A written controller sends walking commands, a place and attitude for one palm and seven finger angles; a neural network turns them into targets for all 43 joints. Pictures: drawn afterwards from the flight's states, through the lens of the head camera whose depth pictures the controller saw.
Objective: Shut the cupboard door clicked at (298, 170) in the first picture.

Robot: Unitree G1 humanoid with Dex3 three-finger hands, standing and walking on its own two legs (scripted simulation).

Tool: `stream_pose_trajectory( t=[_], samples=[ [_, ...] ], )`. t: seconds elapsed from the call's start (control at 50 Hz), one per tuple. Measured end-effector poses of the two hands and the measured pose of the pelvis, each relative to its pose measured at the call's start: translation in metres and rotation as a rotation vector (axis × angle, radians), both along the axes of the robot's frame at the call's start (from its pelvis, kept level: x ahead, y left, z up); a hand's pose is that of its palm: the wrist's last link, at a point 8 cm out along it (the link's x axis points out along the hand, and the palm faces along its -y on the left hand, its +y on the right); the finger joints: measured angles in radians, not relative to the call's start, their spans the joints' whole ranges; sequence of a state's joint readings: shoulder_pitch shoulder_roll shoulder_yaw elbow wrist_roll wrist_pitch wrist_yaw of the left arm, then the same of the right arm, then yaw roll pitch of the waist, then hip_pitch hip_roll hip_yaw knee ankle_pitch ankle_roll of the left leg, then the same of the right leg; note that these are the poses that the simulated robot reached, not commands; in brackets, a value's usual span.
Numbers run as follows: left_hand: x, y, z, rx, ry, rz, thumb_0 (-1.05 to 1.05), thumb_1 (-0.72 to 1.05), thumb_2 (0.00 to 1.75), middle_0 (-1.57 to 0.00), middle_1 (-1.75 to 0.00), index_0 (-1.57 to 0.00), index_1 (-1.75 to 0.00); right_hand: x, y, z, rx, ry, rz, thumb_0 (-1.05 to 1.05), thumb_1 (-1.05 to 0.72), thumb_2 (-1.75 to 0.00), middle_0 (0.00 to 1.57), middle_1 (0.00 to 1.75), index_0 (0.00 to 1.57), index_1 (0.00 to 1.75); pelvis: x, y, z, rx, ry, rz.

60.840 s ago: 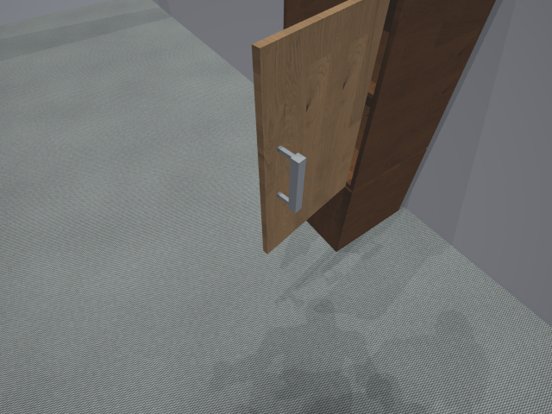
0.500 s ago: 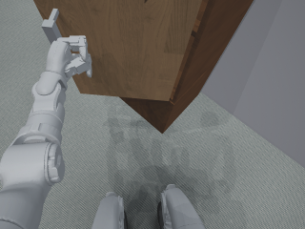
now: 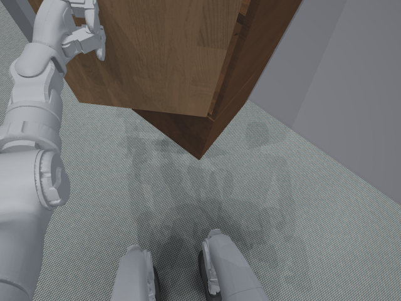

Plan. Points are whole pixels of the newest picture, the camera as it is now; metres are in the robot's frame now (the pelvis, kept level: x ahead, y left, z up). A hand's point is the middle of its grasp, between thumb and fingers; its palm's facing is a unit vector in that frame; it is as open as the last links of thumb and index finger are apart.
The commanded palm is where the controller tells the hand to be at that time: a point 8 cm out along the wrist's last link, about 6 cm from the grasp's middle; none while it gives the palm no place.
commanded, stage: push the door shut along its arc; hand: left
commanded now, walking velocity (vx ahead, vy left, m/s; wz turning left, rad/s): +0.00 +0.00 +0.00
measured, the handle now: (40, 26) +0.61 +0.19 +0.08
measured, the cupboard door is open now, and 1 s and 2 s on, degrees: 33 23 23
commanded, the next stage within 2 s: pull the fist back off the door in 0.34 s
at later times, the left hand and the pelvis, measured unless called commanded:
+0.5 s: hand (109, 17) +0.60 +0.08 +0.10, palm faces -0.29 -0.96 +0.04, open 3.2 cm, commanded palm +0.61 +0.09 +0.09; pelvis +0.00 -0.01 -0.02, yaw +0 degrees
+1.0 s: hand (112, 27) +0.58 +0.07 +0.10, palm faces +0.05 -1.00 -0.03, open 3.1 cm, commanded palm +0.53 +0.11 +0.09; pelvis +0.02 -0.02 +0.02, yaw +1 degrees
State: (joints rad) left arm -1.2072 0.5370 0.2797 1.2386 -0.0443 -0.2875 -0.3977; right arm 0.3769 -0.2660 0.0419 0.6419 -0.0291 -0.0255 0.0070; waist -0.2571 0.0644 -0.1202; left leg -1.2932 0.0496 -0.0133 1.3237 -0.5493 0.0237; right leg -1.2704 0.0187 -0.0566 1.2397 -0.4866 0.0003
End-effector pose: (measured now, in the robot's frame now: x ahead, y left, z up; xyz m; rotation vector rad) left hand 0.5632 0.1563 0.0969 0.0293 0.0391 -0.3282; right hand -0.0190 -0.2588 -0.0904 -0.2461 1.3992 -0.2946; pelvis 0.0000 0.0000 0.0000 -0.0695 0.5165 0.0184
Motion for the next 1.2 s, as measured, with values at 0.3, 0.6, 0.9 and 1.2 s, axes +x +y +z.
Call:
stream_pose_trajectory(
  t=[0.3, 0.6, 0.9, 1.2],
  samples=[
    [0.022, -0.014, 0.003, 0.003, 0.015, -0.03, 0.01, 0.93, 0.94, -1.3, -1.5, -1.3, -1.5, -0.018, -0.004, -0.001, -0.018, 0.049, -0.013, 0.0, -0.91, -0.9, 0.2, 0.3, 0.21, 0.3, -0.001, -0.006, -0.008, -0.005, 0.03, 0.003],
    [0.034, -0.025, -0.013, -0.134, 0.053, 0.342, 0.02, 0.89, 0.92, -1.3, -1.5, -1.3, -1.5, -0.033, 0.006, -0.005, 0.037, 0.089, 0.028, 0.0, -0.91, -0.9, 0.2, 0.3, 0.2, 0.3, -0.004, -0.009, -0.016, -0.011, 0.074, 0.0],
    [0.006, -0.044, 0.003, -0.022, 0.032, 0.369, 0.02, 0.9, 0.9, -1.3, -1.5, -1.3, -1.5, -0.023, 0.017, 0.009, 0.152, 0.058, -0.023, 0.0, -0.91, -0.9, 0.2, 0.3, 0.2, 0.3, 0.011, -0.015, 0.017, 0.024, 0.0, -0.011],
    [-0.059, -0.026, -0.027, -0.037, -0.006, 0.338, 0.02, 0.9, 0.9, -1.3, -1.5, -1.3, -1.5, 0.041, -0.022, 0.018, 0.063, -0.021, 0.092, 0.0, -0.91, -0.9, 0.2, 0.3, 0.2, 0.3, 0.016, -0.014, 0.026, 0.036, -0.058, 0.015]
  ],
)
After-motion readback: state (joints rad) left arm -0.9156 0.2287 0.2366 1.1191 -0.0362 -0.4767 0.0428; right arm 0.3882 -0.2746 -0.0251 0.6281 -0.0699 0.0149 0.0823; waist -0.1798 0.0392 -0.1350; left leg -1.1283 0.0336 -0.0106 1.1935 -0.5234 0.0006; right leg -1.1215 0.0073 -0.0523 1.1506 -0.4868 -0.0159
